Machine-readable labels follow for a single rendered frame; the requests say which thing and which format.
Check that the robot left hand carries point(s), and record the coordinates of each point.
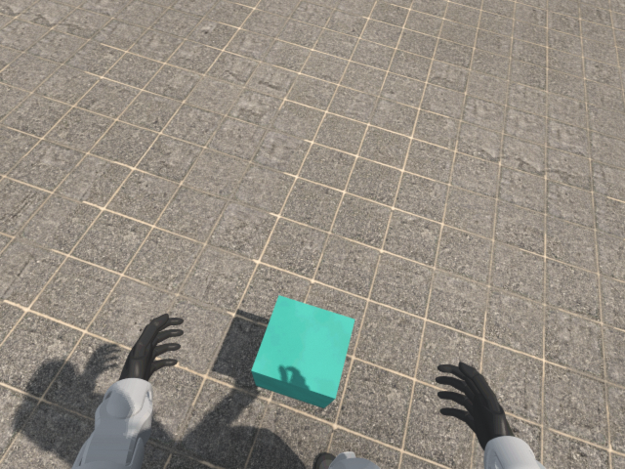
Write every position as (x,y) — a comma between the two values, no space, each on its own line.
(140,362)

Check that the carton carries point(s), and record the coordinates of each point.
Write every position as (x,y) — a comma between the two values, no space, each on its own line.
(303,352)

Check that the robot right hand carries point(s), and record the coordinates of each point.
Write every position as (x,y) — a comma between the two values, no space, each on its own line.
(484,414)

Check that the left robot forearm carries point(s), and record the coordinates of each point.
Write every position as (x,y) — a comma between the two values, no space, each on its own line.
(122,428)

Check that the right robot shin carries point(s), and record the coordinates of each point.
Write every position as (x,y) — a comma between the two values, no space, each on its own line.
(341,456)

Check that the right robot forearm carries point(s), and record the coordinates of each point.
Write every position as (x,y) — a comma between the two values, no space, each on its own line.
(508,452)

